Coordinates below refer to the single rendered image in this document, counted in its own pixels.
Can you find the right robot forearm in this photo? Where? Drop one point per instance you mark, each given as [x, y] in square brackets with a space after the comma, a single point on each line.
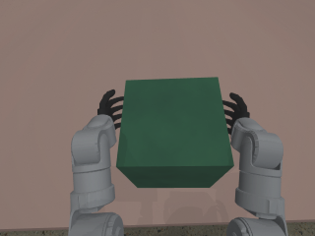
[261, 168]

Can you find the left robot upper arm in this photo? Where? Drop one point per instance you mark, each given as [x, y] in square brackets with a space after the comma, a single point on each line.
[98, 224]

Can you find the right robot hand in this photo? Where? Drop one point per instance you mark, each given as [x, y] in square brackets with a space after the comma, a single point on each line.
[240, 110]

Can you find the left robot forearm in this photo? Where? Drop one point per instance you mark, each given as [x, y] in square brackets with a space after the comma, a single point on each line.
[90, 155]

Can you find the left robot hand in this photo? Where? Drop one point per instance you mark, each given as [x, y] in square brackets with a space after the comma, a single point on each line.
[106, 109]

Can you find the carton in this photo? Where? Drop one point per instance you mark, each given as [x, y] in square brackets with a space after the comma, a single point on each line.
[173, 133]

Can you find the right robot upper arm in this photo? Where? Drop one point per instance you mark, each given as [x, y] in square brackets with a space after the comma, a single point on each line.
[245, 226]

